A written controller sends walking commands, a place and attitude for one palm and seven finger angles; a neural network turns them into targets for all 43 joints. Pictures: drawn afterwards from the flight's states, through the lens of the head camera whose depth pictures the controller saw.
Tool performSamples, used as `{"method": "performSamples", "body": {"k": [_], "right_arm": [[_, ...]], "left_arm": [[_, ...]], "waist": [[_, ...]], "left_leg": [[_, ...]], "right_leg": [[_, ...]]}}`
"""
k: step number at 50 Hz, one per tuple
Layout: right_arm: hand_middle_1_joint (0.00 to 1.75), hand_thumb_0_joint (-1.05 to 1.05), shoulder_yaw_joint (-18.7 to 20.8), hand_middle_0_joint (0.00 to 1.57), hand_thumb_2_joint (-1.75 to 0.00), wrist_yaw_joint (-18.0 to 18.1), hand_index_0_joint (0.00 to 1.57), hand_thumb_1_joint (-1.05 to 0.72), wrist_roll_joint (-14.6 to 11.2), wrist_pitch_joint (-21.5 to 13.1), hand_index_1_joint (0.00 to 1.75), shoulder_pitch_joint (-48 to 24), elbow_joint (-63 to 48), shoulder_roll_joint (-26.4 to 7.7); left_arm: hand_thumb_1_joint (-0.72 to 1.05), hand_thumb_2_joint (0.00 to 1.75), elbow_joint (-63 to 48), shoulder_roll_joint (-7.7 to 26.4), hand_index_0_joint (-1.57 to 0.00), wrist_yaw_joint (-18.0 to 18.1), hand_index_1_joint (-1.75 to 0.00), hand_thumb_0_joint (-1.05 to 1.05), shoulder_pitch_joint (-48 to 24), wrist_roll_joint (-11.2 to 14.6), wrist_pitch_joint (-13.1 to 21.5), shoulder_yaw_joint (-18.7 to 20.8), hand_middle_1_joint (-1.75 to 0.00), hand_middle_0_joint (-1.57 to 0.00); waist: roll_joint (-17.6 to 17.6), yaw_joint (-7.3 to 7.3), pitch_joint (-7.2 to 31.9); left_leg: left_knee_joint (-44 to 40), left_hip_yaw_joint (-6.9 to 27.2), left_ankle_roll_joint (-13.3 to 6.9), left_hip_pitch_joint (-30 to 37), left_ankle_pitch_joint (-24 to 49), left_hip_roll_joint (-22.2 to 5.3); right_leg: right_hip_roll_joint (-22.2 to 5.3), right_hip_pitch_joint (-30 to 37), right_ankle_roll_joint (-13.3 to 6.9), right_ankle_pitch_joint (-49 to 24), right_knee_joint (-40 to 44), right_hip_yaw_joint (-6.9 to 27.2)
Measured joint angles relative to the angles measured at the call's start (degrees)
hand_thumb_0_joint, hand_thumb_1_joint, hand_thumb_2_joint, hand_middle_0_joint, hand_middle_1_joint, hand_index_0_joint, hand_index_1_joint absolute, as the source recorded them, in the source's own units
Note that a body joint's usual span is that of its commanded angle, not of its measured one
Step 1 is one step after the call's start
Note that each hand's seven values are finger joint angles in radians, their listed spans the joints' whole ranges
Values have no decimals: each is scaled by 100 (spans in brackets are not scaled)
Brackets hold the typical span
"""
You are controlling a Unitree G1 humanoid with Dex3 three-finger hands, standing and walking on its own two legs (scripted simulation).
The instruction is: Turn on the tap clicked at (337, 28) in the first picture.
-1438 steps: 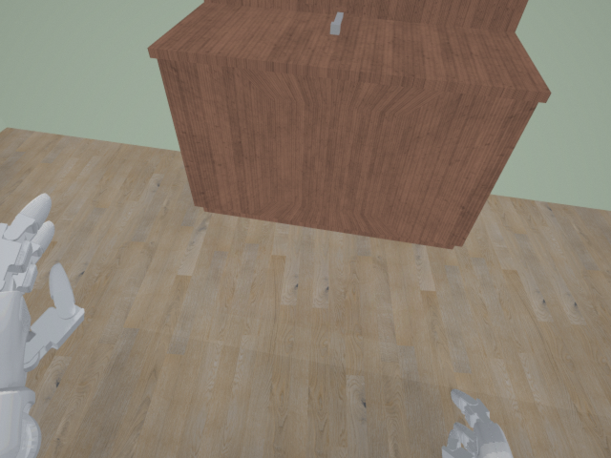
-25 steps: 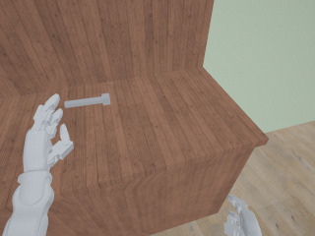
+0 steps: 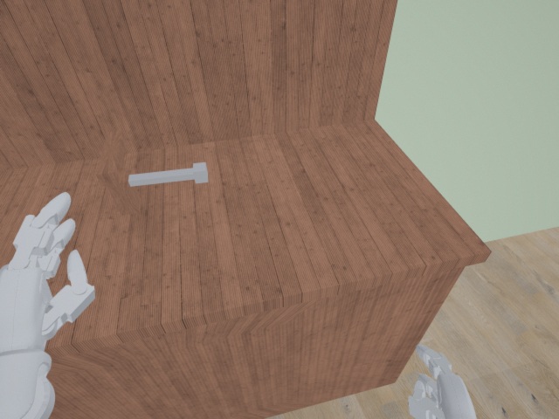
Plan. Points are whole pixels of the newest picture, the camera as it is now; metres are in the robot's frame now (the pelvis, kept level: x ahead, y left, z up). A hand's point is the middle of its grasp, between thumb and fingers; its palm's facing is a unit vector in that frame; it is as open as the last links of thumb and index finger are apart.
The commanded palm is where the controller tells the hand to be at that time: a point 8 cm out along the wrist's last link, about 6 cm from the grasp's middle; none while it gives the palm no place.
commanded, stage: draw the hand back beside the body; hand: left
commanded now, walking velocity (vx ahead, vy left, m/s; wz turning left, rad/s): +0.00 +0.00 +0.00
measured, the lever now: (200, 172) +0.51 +0.23 +0.08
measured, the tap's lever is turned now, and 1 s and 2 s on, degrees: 86 86 86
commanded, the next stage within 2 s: step back with the hand held close in 0.14 s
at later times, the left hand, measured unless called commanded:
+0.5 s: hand (93, 288) +0.19 +0.24 +0.16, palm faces +0.37 -0.85 -0.38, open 7.4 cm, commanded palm +0.15 +0.28 +0.17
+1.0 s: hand (44, 344) +0.13 +0.26 +0.15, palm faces +0.41 -0.83 -0.38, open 7.4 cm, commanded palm +0.08 +0.30 +0.17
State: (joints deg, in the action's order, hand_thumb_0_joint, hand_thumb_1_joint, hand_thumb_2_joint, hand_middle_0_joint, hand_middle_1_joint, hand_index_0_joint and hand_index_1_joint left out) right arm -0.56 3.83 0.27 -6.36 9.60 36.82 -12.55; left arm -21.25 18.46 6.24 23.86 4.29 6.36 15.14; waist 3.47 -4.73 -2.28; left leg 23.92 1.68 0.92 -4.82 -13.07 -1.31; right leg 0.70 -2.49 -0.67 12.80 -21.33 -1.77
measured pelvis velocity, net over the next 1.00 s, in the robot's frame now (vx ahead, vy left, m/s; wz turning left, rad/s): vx -0.08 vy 0.02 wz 0.00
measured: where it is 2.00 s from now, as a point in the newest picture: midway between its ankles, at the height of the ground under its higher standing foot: outside the picture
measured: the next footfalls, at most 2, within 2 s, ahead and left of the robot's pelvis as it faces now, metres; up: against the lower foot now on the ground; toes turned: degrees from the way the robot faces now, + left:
right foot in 1.64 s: -0.10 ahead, -0.12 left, +0.00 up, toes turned +1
left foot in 1.92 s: -0.23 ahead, +0.07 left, +0.00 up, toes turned +5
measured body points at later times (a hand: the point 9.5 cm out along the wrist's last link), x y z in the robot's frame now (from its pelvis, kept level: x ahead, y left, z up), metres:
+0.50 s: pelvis -0.02 +0.00 +0.00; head -0.02 -0.01 +0.45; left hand +0.17 +0.28 +0.18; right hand +0.18 -0.23 -0.08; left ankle +0.01 +0.13 -0.74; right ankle +0.00 -0.11 -0.74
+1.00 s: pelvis -0.08 +0.02 -0.02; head -0.06 +0.02 +0.43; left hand +0.10 +0.30 +0.17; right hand +0.09 -0.21 -0.10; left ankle +0.01 +0.13 -0.74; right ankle +0.00 -0.11 -0.74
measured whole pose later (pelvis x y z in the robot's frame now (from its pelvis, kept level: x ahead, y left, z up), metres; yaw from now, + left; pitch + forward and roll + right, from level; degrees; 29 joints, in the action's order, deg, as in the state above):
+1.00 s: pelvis -0.08 +0.02 -0.02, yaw +0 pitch +0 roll -2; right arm -1.2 5.3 0.0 -4.2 11.2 33.3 -11.6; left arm -30.7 20.7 10.2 27.7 2.4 9.9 19.2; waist 1.1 -0.8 -2.2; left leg 34.4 1.3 -0.5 -24.5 -11.2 -0.7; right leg -0.1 -21.6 0.7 9.1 -30.5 -1.6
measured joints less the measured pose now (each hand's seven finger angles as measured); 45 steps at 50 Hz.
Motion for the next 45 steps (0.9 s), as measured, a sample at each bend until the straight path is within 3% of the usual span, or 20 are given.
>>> {"method": "performSamples", "body": {"k": [15, 21, 28, 36, 45], "right_arm": [[30, 2, -40, 20, -90, 28, 20, -90, -4, -34, 30, -41, -59, 39], [30, 2, -39, 20, -90, 28, 20, -90, 9, 244, 30, -106, -278, 3], [30, 2, 39, 20, -90, 111, 20, -90, -31, 447, 30, -40, -470, -27], [30, 2, 38, 20, -90, 173, 20, -90, -49, 385, 30, 90, -502, 11], [30, 2, -39, 20, -90, 154, 20, -90, -38, 239, 30, 172, -409, 74]], "left_arm": [[89, 90, -20, 18, -21, -44, -30, 2, -93, 26, 8, -6, -30, -21], [89, 90, -199, 121, -21, -17, -30, 2, -55, -7, 314, 367, -30, -21], [89, 90, -487, 179, -21, 12, -30, 2, 387, -31, 239, 266, -30, -21], [89, 90, -775, 331, -21, 195, -30, 2, 488, -102, 325, 417, -30, -22], [89, 90, -852, 213, -21, 342, -30, 2, 417, -183, 388, 419, -30, -21]], "waist": [[8, 66, 16], [-30, 216, 79], [-135, 349, 63], [-240, 357, 11], [-203, 349, 32]], "left_leg": [[40, 8, 40, -40, -6, -47], [277, -27, 29, -587, -6, -53], [354, -136, -56, -980, 127, 35], [510, -118, -119, -1389, 290, 95], [863, -55, -144, -1806, 234, 68]], "right_leg": [[46, -59, -42, 23, -71, -7], [49, -605, -1, -25, -266, 30], [-43, -1078, 88, -117, -461, 136], [-102, -1467, 140, -274, -612, 120], [-80, -1772, 140, -373, -770, 42]]}}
